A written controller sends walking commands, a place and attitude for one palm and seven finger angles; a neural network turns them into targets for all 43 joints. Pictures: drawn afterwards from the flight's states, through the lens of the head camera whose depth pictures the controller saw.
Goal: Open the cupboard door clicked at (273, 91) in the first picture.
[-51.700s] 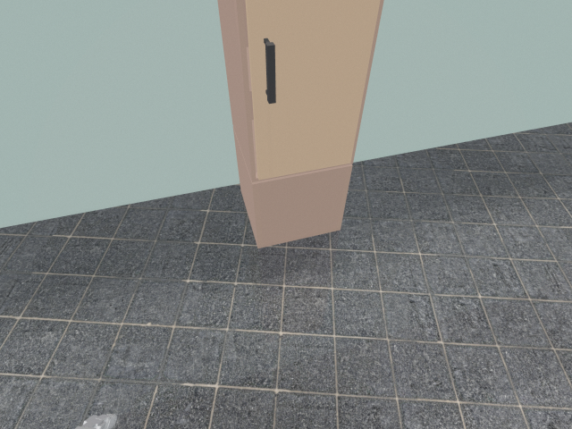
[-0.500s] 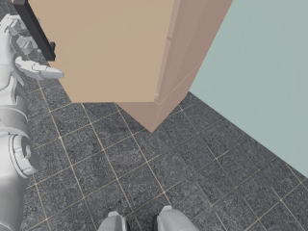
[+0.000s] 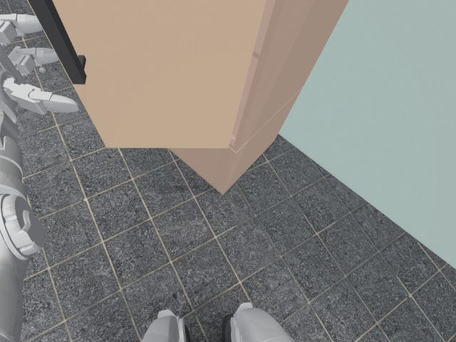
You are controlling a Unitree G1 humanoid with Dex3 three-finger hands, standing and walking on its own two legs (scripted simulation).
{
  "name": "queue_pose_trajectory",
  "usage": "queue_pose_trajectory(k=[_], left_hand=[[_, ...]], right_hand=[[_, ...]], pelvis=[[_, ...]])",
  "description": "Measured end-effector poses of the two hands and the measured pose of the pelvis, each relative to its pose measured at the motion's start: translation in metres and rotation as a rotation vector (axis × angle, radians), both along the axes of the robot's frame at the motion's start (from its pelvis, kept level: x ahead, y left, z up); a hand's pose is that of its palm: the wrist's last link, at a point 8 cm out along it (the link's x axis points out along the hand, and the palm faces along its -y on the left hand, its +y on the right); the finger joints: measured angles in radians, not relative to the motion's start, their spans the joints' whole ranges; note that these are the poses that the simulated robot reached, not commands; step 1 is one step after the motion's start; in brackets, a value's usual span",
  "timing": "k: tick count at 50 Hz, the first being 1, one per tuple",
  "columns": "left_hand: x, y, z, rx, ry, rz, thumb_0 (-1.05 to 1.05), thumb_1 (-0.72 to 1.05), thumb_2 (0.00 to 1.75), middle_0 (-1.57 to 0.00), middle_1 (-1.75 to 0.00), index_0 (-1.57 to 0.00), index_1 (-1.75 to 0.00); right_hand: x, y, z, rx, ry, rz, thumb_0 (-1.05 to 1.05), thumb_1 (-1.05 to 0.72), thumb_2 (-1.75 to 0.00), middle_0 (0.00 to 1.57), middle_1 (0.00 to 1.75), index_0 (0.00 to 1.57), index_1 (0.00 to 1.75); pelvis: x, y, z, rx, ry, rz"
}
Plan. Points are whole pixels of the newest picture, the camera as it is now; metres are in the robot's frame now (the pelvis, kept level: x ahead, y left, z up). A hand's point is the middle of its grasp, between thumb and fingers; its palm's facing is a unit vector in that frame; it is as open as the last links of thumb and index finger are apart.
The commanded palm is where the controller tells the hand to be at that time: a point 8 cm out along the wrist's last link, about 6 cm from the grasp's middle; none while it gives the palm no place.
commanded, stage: move the hooked fingers beside the handle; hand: left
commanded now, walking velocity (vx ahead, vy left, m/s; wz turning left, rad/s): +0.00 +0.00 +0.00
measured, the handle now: (63, 34) +0.60 +0.20 +0.11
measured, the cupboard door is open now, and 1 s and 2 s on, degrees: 44 44 44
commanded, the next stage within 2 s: slide the fingers in behind the handle in 1.44 s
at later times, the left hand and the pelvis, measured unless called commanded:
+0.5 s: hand (23, 74) +0.53 +0.25 +0.10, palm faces +0.02 -1.00 +0.00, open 14.0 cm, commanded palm +0.51 +0.29 +0.09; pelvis +0.00 +0.01 +0.00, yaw +0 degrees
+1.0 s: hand (24, 71) +0.53 +0.25 +0.10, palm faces +0.02 -1.00 +0.01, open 14.0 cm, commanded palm +0.51 +0.29 +0.09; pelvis +0.00 +0.00 +0.00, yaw +0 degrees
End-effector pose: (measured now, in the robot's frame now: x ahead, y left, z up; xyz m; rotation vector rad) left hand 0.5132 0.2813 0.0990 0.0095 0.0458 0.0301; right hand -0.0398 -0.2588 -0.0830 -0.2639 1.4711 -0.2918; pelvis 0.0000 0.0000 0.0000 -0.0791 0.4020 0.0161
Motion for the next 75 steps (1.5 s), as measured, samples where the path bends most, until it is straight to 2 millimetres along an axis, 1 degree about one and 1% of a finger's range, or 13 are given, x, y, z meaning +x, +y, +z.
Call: queue_pose_trajectory(k=[5,9,19,35,40,44,49,63,75], left_hand=[[-0.002,0.005,0.003,-0.006,0.000,-0.004,-0.02,-0.50,0.30,-0.30,-1.19,-0.29,-1.20],[-0.003,0.009,0.002,-0.015,0.010,-0.005,-0.02,-0.50,0.30,-0.30,-1.20,-0.30,-1.20],[-0.007,0.020,0.003,-0.005,-0.009,-0.007,-0.02,-0.50,0.30,-0.30,-1.20,-0.29,-1.20],[-0.009,0.030,0.004,-0.005,0.007,-0.002,-0.02,-0.50,0.30,-0.30,-1.20,-0.30,-1.20],[-0.008,0.030,0.003,0.002,0.007,-0.008,-0.02,-0.50,0.30,-0.30,-1.20,-0.29,-1.20],[-0.007,0.026,0.007,0.000,-0.016,-0.018,-0.02,-0.50,0.30,-0.30,-1.20,-0.29,-1.20],[-0.004,0.023,0.003,-0.021,0.014,-0.014,-0.02,-0.50,0.30,-0.30,-1.20,-0.30,-1.20],[-0.006,0.032,0.003,0.001,0.014,-0.005,-0.02,-0.50,0.30,-0.30,-1.20,-0.30,-1.20],[0.003,0.031,-0.004,-0.011,0.011,-0.011,-0.02,-0.50,0.30,-0.30,-1.20,-0.29,-1.20]], right_hand=[[0.000,0.004,-0.001,0.009,0.002,-0.001,0.01,-0.90,-0.90,0.20,0.30,0.21,0.30],[0.001,0.005,-0.001,0.007,-0.002,0.001,0.01,-0.90,-0.90,0.20,0.30,0.21,0.30],[0.000,0.003,0.001,-0.011,0.004,0.003,0.01,-0.90,-0.90,0.20,0.30,0.21,0.30],[-0.001,0.001,0.002,-0.025,0.007,0.010,0.01,-0.90,-0.90,0.20,0.30,0.21,0.30],[-0.003,0.001,0.002,-0.025,0.016,0.013,0.01,-0.90,-0.90,0.20,0.30,0.21,0.30],[-0.005,0.001,0.002,-0.020,0.025,0.012,0.01,-0.90,-0.90,0.20,0.30,0.21,0.30],[-0.004,0.000,0.002,-0.022,0.016,0.005,0.01,-0.90,-0.90,0.20,0.30,0.21,0.30],[-0.002,-0.002,0.001,-0.021,0.023,0.007,0.01,-0.90,-0.90,0.20,0.30,0.21,0.30],[0.000,-0.003,0.003,-0.040,0.026,0.007,0.01,-0.90,-0.90,0.20,0.30,0.21,0.30]], pelvis=[[0.001,0.002,0.001,-0.002,-0.003,0.000],[0.001,0.002,0.001,-0.003,-0.005,0.001],[0.000,0.005,0.000,-0.006,-0.002,0.000],[-0.003,0.004,-0.001,-0.009,0.000,0.004],[-0.004,0.003,-0.002,-0.010,0.006,0.006],[-0.003,0.003,-0.001,-0.010,0.007,0.007],[-0.002,0.001,-0.001,-0.009,0.007,0.003],[-0.001,0.000,-0.002,-0.008,0.011,0.003],[0.001,0.001,-0.004,-0.013,0.029,0.000]])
